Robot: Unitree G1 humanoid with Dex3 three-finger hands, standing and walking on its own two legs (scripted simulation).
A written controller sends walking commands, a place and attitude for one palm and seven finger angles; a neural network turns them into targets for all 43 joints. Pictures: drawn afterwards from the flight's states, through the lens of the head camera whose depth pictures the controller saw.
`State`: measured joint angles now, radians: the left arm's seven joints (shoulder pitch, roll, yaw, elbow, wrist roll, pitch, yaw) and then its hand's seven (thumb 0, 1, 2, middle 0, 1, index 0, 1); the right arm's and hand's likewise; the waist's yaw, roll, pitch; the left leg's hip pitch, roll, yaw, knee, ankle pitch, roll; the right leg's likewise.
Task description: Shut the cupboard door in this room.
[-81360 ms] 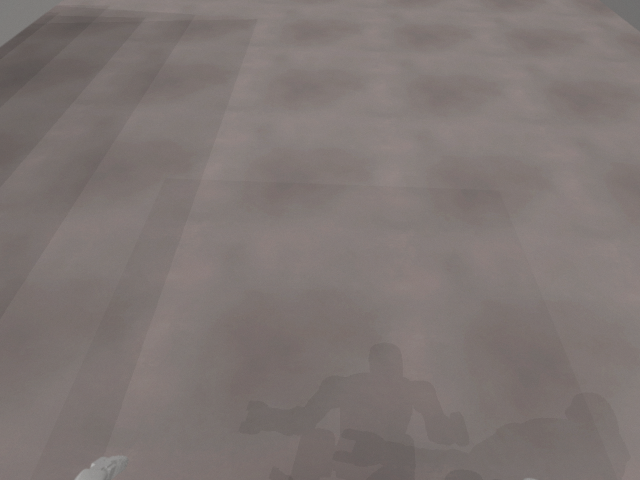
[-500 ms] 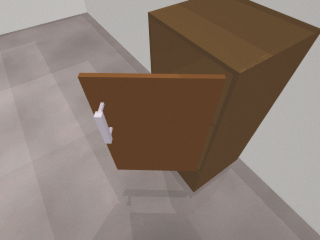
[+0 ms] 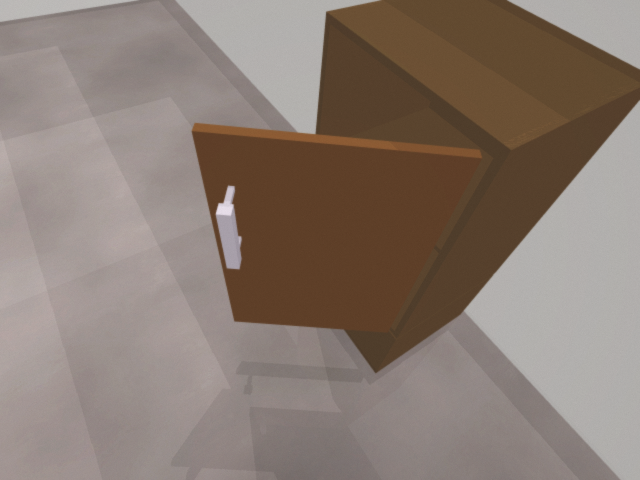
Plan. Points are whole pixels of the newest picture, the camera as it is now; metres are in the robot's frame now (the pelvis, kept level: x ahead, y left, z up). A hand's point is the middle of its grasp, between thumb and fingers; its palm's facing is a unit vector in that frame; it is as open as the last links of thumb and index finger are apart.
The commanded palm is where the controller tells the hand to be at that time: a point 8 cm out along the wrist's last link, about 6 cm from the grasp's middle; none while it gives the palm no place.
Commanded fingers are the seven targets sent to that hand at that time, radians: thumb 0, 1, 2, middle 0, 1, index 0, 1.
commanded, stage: come to a stop and stand still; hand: left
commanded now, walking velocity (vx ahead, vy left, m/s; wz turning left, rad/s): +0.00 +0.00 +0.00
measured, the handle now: (232, 228) +0.48 +0.18 -0.04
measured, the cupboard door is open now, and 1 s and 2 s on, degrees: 54 54 54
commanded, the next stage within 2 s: look again from close up in 0.62 s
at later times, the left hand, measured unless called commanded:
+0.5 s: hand out of the picture +0.00 +0.12 -0.18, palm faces +0.02 -0.98 -0.18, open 7.3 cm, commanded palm none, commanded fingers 0.00 0.90 0.90 -0.20 -0.30 -0.20 -0.30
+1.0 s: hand out of the picture -0.01 +0.17 -0.19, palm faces +0.02 -0.98 -0.20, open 7.4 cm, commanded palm none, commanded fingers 0.00 0.90 0.90 -0.20 -0.30 -0.20 -0.30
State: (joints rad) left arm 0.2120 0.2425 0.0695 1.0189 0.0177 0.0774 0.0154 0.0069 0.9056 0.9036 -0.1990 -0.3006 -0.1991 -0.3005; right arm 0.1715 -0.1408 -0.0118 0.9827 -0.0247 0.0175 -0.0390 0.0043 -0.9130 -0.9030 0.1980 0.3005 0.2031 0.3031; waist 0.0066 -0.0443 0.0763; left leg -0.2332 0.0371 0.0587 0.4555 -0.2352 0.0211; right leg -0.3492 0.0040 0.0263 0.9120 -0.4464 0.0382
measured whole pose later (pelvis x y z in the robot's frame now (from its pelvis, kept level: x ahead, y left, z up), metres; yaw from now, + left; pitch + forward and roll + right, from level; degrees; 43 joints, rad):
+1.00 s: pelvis -0.02 +0.00 -0.01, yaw +0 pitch -3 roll -1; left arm 0.30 0.16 0.00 1.05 0.02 0.00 0.05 0.01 0.90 0.90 -0.20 -0.30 -0.20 -0.30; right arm 0.23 -0.17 -0.01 1.02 -0.01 0.00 -0.02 0.01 -0.92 -0.90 0.19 0.30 0.20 0.30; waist 0.00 -0.01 0.04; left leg -0.26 0.04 0.07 0.58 -0.27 0.01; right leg -0.14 -0.03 0.01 0.53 -0.34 0.03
